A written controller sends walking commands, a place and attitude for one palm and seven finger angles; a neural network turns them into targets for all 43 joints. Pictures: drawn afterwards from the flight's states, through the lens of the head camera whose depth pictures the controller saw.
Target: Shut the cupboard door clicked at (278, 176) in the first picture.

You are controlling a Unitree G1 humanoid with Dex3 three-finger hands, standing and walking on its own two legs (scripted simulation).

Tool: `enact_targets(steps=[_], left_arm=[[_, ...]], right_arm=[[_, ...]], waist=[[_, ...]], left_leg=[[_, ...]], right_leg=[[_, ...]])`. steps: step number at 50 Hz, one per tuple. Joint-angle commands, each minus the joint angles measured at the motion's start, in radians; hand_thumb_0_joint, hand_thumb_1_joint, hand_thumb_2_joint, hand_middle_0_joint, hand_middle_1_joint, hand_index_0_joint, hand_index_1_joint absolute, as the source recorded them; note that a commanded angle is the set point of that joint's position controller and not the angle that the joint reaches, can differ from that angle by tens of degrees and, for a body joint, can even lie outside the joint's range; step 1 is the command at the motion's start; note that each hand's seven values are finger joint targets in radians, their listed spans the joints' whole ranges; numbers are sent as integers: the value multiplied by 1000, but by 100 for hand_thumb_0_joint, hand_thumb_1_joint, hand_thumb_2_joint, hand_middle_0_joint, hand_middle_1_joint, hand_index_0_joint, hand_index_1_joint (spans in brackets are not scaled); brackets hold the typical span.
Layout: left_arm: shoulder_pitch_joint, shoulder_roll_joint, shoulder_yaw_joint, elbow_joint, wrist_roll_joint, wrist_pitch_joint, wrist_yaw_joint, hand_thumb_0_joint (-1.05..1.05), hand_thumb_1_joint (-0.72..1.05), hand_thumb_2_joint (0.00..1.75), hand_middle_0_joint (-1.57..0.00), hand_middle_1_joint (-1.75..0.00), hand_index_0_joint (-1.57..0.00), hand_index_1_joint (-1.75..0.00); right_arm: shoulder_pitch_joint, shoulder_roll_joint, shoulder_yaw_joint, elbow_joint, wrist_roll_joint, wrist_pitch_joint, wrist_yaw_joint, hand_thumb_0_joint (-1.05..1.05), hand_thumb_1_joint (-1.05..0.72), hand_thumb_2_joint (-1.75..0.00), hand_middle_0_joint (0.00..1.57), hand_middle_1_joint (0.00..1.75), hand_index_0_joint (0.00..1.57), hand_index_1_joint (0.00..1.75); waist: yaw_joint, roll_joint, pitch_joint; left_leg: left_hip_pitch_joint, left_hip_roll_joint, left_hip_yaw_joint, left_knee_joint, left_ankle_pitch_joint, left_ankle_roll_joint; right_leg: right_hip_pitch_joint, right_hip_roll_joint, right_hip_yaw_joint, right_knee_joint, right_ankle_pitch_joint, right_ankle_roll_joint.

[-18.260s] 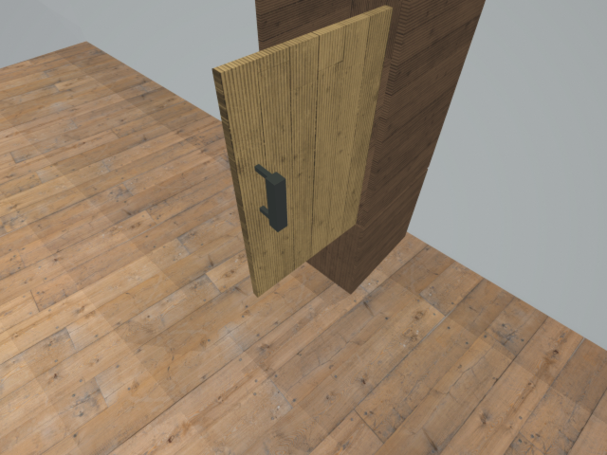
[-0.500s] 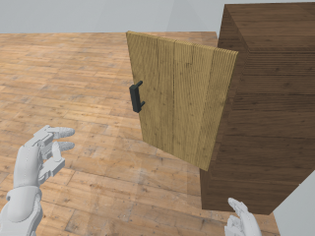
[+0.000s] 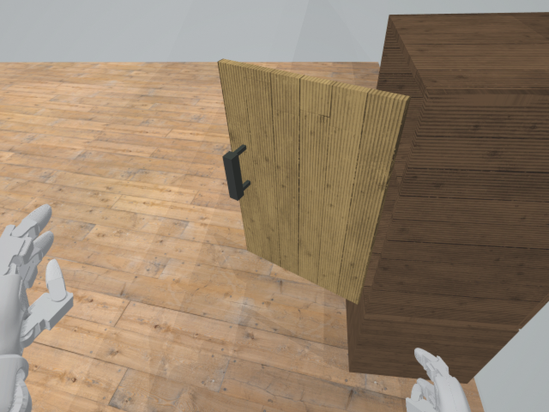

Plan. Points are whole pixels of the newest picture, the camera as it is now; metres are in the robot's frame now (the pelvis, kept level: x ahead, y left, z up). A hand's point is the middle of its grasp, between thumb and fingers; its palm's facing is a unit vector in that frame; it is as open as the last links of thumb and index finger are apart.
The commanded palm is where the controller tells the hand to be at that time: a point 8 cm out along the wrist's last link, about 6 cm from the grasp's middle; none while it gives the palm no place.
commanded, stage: draw the hand back to the body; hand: left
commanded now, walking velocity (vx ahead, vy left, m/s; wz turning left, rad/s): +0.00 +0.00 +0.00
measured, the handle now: (239, 171) +0.63 +0.17 +0.00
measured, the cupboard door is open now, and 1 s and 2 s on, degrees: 64 64 64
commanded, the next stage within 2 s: step back with the hand held close in 0.06 s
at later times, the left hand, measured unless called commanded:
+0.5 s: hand (58, 286) +0.20 +0.28 +0.15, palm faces +0.33 -0.79 -0.51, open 7.4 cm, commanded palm +0.14 +0.32 +0.17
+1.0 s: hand out of the picture +0.09 +0.32 +0.16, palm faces +0.48 -0.75 -0.45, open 7.4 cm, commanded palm +0.03 +0.35 +0.17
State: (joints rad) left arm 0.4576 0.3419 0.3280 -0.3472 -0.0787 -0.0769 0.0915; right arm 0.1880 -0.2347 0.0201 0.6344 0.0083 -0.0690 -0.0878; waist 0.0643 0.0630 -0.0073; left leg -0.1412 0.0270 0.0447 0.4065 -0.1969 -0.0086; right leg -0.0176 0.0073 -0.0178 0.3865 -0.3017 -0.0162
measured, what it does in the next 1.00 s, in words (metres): shifts its weight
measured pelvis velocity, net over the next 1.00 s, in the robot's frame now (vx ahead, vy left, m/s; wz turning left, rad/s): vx -0.10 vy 0.05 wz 0.04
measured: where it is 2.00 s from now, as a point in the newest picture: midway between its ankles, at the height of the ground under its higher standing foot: outside the picture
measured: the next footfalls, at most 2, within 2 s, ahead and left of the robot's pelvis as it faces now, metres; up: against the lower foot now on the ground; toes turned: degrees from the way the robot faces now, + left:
right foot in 1.36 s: -0.17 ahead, -0.07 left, +0.00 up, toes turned +1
left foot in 1.54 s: -0.10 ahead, +0.17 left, +0.00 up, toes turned +0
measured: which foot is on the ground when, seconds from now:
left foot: down 0.00-1.00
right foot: down 0.00-1.00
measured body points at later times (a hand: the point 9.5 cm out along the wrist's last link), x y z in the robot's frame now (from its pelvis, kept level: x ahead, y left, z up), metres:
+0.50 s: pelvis -0.01 +0.03 +0.00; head +0.00 +0.01 +0.45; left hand +0.18 +0.32 +0.18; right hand +0.16 -0.23 -0.09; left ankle +0.02 +0.13 -0.74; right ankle -0.05 -0.10 -0.74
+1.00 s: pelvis -0.10 +0.05 -0.02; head -0.09 +0.05 +0.43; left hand +0.06 +0.36 +0.18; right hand +0.07 -0.18 -0.10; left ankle +0.01 +0.13 -0.74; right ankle -0.06 -0.10 -0.74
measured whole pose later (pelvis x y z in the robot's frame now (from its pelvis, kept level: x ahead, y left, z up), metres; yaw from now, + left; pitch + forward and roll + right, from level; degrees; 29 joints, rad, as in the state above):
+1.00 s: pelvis -0.10 +0.05 -0.02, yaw +2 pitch +0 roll -2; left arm 0.52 0.40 0.43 -0.49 -0.05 -0.23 0.14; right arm 0.23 -0.21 0.01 0.58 0.01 -0.05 -0.09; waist 0.02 0.03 0.02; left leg -0.46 0.00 0.04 0.60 -0.22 0.05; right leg -0.32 0.01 0.02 0.57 -0.25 0.02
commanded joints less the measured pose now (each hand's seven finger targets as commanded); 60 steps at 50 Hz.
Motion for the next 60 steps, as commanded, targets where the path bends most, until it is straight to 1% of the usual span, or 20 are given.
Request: enact_targets(steps=[1, 9, 10, 11, 13, 16, 21, 25, 27, 30, 37, 40, 47, 51, 52, 54, 56, 57, 59, 60], left_arm=[[-88, 219, 152, -226, 2, -68, 23, 0, 90, 90, -20, -30, -20, -30], [-85, 204, 138, -214, -2, -63, 15, 0, 90, 90, -20, -30, -20, -30], [-155, 302, 219, -241, 4, -95, 25, 0, 90, 90, -20, -30, -20, -30], [-100, 257, 176, -176, 5, -101, 22, 0, 90, 90, -20, -30, -20, -30], [-78, 246, 160, -188, 11, -119, 21, 0, 90, 90, -20, -30, -20, -30], [-26, 256, 176, -216, 8, -125, 29, 0, 90, 90, -20, -30, -20, -30], [28, 288, 211, -263, -2, -114, 38, 0, 90, 90, -20, -30, -20, -30], [86, 294, 227, -261, -8, -108, 45, 0, 90, 90, -20, -30, -20, -30], [94, 319, 251, -281, -8, -110, 49, 0, 90, 90, -20, -30, -20, -30], [102, 289, 226, -281, -8, -118, 55, 0, 90, 90, -20, -30, -20, -30], [42, 296, 259, -315, 24, -174, 67, 0, 90, 90, -20, -30, -20, -30], [34, 262, 241, -324, 28, -191, 67, 0, 90, 90, -20, -30, -20, -30], [-6, 268, 240, -344, 35, -215, 71, 0, 90, 90, -20, -30, -20, -30], [-24, 264, 203, -318, 27, -225, 87, 0, 90, 90, -20, -30, -20, -30], [-47, 274, 208, -327, 28, -226, 93, 0, 90, 90, -20, -30, -20, -30], [-67, 275, 198, -318, 31, -227, 101, 0, 90, 90, -20, -30, -20, -30], [-80, 289, 209, -319, 27, -234, 101, 0, 90, 90, -20, -30, -20, -30], [-85, 294, 216, -341, 27, -242, 101, 0, 90, 90, -20, -30, -20, -30], [-36, 284, 265, -356, 31, -253, 95, 0, 90, 90, -20, -30, -20, -30], [-38, 321, 298, -377, 19, -254, 87, 0, 90, 90, -20, -30, -20, -30]], right_arm=[[-138, -81, -33, -169, 1, -56, -1, 0, -90, -90, 20, 30, 20, 30], [-137, -84, -36, -174, 1, -50, -1, 0, -90, -90, 20, 30, 20, 30], [-136, -113, -46, -190, 12, -24, 2, 0, -90, -90, 20, 30, 20, 30], [-139, -104, -47, -171, 7, -8, 2, 0, -90, -90, 20, 30, 20, 30], [-140, -100, -56, -179, 8, 10, 1, 0, -90, -90, 20, 30, 20, 30], [-129, -108, -67, -200, 13, 34, -4, 0, -90, -90, 20, 30, 20, 30], [-125, -113, -72, -238, 18, 72, -16, 0, -90, -90, 20, 30, 20, 30], [-120, -115, -73, -258, 21, 91, -17, 0, -90, -90, 20, 30, 20, 30], [-123, -126, -79, -262, 18, 91, -17, 0, -90, -90, 20, 30, 20, 30], [-110, -122, -73, -266, 20, 85, -17, 0, -90, -90, 20, 30, 20, 30], [-113, -147, -74, -263, 15, 31, -25, 0, -90, -90, 20, 30, 20, 30], [-85, -142, -75, -253, 14, 7, -21, 0, -90, -90, 20, 30, 20, 30], [-63, -136, -81, -214, -2, -41, -13, 0, -90, -90, 20, 30, 20, 30], [-44, -103, -75, -174, -6, -40, -3, 0, -90, -90, 20, 30, 20, 30], [-31, -110, -82, -158, -9, -39, -3, 0, -90, -90, 20, 30, 20, 30], [-39, -96, -74, -156, -6, -32, -2, 0, -90, -90, 20, 30, 20, 30], [-53, -106, -72, -165, -2, -32, -8, 0, -90, -90, 20, 30, 20, 30], [-72, -117, -76, -172, -3, -39, -15, 0, -90, -90, 20, 30, 20, 30], [-109, -136, -77, -188, -5, -58, -19, 0, -90, -90, 20, 30, 20, 30], [-101, -114, -87, -188, -15, -61, -14, 0, -90, -90, 20, 30, 20, 30]], waist=[[7, 18, -48], [2, -10, -35], [-33, -32, 11], [-41, -80, 5], [-43, -110, -40], [-45, -42, -134], [-46, -45, -195], [-45, -45, -196], [-41, -15, -197], [-49, 6, -160], [-51, 123, -73], [-51, 135, -74], [-57, 44, -58], [-75, -150, -42], [-81, -155, -55], [-89, -178, -53], [-91, -120, -28], [-88, -4, -17], [-58, 270, -88], [-49, 226, -136]], left_leg=[[118, -11, 11, -17, 196, 46], [126, -5, 11, -28, 177, 48], [65, 14, 9, 51, 106, 61], [37, 5, 1, 82, 76, 59], [22, 3, -1, 94, 106, 54], [58, 25, 7, 70, 246, 55], [73, 53, -6, 59, 435, 54], [15, 64, -17, 49, 423, 50], [-13, 69, -25, 34, 370, 52], [-92, 81, -48, -6, 221, 55], [-460, 140, -176, -190, -430, 107], [-526, 161, -189, -191, -492, 112], [-421, 92, -142, -72, -480, 70], [-151, 2, -62, 223, -250, 20], [-100, -7, -53, 275, -211, 13], [-83, -2, -63, 273, -183, 20], [-112, 36, -130, 174, -264, 41], [-178, 85, -201, 52, -354, 57], [-554, 286, -429, -322, -691, 132], [-571, 303, -400, -327, -581, 125]], right_leg=[[-138, -15, 6, -80, 289, 17], [-150, -12, 7, -96, 259, 20], [-259, -73, 95, -150, 323, 35], [-264, -102, 102, -152, 357, 36], [-241, -117, 92, -110, 454, 32], [-199, -99, 64, -32, 536, 37], [-171, -64, 35, 34, 579, 36], [-158, -59, 41, 63, 549, 31], [-156, -53, 46, 67, 502, 31], [-158, -43, 45, 73, 361, 30], [-7, 21, 27, 184, 117, 40], [15, 27, 20, 239, 86, 34], [-186, -6, 105, 109, -124, -8], [-530, -149, 274, -96, -221, -74], [-567, -182, 296, -106, -167, -91], [-590, -184, 259, -75, -120, -75], [-615, -118, 192, -17, -205, -38], [-571, -62, 145, 57, -238, -18], [-166, 105, 2, 522, -128, 33], [-111, 104, 7, 637, -152, 24]])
